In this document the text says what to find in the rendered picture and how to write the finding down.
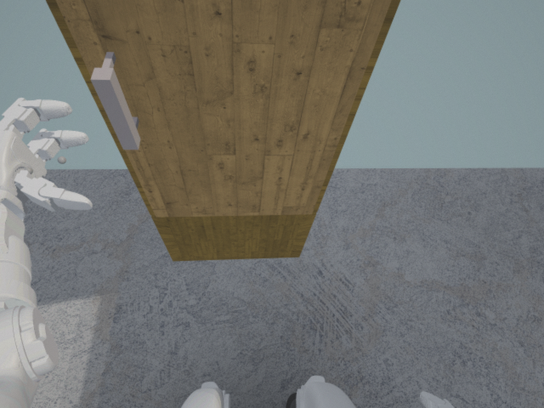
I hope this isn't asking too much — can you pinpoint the left robot hand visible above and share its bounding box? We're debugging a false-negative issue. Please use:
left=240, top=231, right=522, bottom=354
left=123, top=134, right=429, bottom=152
left=0, top=98, right=93, bottom=212

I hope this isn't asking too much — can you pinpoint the right robot hand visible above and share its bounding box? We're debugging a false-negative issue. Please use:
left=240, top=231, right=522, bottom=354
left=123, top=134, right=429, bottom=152
left=420, top=391, right=455, bottom=408

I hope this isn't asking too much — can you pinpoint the robot left thigh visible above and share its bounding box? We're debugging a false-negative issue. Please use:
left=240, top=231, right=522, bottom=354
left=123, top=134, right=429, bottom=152
left=181, top=388, right=230, bottom=408

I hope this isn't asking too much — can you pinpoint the right robot shin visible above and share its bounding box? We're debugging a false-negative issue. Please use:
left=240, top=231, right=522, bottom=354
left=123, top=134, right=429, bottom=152
left=296, top=376, right=325, bottom=408

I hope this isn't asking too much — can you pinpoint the cupboard door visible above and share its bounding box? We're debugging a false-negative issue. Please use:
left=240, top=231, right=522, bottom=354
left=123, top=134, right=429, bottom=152
left=55, top=0, right=392, bottom=218

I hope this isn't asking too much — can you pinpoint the left robot forearm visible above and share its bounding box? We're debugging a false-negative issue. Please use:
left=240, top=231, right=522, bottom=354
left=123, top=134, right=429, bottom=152
left=0, top=189, right=37, bottom=312

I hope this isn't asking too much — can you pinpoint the handle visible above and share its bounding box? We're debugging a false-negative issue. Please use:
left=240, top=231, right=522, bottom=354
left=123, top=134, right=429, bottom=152
left=90, top=52, right=140, bottom=150

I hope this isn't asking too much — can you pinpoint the left robot upper arm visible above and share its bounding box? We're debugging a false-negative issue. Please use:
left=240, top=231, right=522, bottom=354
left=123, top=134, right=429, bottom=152
left=0, top=305, right=59, bottom=408

